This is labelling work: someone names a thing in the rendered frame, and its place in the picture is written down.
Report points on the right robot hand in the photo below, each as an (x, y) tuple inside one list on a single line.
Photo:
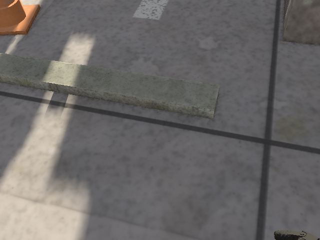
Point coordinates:
[(294, 235)]

